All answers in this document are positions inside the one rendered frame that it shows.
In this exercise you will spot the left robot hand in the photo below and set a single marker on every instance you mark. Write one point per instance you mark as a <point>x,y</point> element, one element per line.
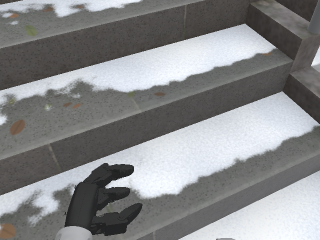
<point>91,195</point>

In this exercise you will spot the left robot forearm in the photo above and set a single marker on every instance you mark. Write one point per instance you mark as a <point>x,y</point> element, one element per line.
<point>74,233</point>

